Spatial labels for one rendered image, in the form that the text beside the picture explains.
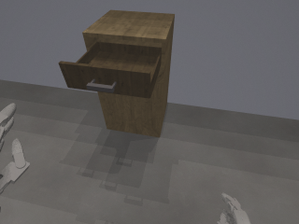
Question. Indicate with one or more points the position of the left robot hand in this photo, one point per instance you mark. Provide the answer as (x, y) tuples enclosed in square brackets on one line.
[(12, 172)]

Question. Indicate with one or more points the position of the right robot hand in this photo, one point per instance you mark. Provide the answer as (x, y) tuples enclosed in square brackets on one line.
[(239, 216)]

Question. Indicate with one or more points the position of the cabinet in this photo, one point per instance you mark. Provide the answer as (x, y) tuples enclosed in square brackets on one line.
[(125, 113)]

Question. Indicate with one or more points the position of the handle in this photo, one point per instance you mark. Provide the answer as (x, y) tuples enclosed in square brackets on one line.
[(91, 86)]

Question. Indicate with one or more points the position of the drawer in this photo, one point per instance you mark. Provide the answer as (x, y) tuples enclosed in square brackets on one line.
[(135, 68)]

